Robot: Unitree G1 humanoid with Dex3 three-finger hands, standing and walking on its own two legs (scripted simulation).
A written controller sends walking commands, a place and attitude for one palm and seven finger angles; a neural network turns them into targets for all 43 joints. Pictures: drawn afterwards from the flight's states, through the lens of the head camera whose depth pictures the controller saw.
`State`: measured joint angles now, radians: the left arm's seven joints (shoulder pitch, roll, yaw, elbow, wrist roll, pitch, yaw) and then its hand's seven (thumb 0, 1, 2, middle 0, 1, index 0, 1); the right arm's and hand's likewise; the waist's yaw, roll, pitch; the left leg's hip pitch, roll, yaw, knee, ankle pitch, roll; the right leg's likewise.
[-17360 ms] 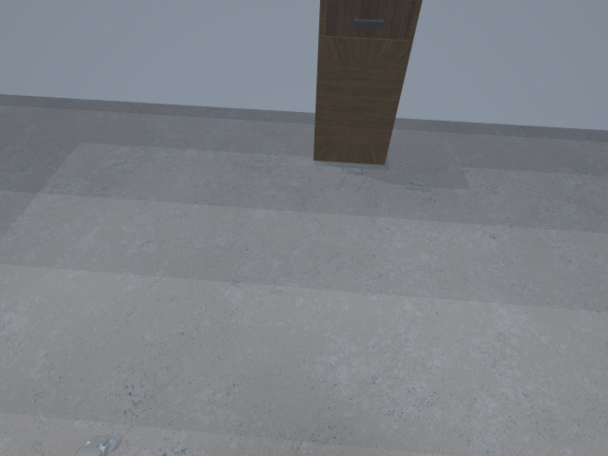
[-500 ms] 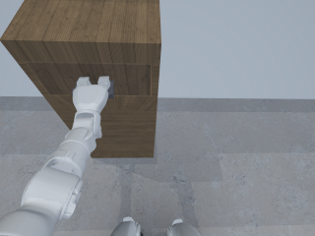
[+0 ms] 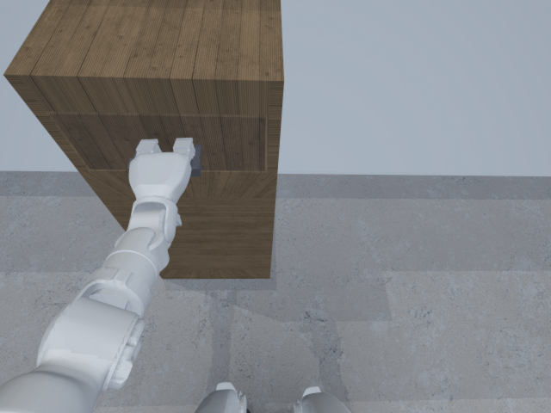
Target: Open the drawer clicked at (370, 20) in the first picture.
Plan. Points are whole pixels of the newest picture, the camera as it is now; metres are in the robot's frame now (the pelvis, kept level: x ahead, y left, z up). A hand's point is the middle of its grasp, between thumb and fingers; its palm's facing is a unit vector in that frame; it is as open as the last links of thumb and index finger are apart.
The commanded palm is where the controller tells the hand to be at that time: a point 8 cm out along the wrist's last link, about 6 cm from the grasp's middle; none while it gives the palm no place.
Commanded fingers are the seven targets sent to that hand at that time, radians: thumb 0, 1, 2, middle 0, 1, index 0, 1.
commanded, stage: close the thumb around the handle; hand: left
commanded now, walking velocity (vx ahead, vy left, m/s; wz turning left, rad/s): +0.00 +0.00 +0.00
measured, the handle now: (167, 158) +0.52 +0.16 +0.01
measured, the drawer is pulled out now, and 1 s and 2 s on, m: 0.00 0.04 0.15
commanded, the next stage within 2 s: pull the drawer open in 0.42 s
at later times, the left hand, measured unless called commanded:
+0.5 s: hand (169, 192) +0.47 +0.15 -0.01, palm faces -0.03 -0.02 -1.00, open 5.6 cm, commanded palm +0.45 +0.15 +0.04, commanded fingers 0.00 0.90 0.90 -0.40 -1.35 -0.40 -1.35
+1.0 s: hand (166, 213) +0.43 +0.16 -0.02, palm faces -0.02 -0.06 -1.00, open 5.6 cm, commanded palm +0.38 +0.15 +0.04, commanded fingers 0.00 0.90 0.90 -0.40 -1.35 -0.40 -1.35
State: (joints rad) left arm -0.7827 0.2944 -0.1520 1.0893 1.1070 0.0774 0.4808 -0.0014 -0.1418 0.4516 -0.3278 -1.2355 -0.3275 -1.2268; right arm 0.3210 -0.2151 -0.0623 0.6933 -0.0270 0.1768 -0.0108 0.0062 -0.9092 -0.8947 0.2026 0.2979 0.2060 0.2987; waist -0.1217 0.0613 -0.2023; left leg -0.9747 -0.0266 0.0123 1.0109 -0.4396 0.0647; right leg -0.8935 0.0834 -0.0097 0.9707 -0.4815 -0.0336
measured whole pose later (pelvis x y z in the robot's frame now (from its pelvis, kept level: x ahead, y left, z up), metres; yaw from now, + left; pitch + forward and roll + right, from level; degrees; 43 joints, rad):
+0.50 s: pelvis +0.00 +0.00 +0.00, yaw +0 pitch +23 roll -2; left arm -0.77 0.31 -0.15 1.08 1.12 0.05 0.48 0.00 0.72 0.81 -0.35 -1.34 -0.39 -1.34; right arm 0.32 -0.22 -0.06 0.68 -0.02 0.17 -0.02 0.01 -0.91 -0.89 0.20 0.30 0.21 0.30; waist -0.12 0.06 -0.20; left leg -0.97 -0.02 0.01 1.01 -0.44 0.06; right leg -0.89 0.09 -0.01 0.97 -0.48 -0.04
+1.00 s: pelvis +0.02 +0.00 +0.01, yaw -1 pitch +20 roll -2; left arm -0.50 0.26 -0.15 0.85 1.12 0.04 0.49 0.00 0.73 0.80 -0.30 -1.35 -0.39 -1.32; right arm 0.29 -0.21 -0.07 0.65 -0.02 0.21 0.00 0.01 -0.91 -0.89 0.20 0.30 0.21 0.30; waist -0.07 0.05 -0.21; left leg -0.85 -0.02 0.04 0.94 -0.45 0.07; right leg -0.78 0.09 0.02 0.91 -0.48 -0.03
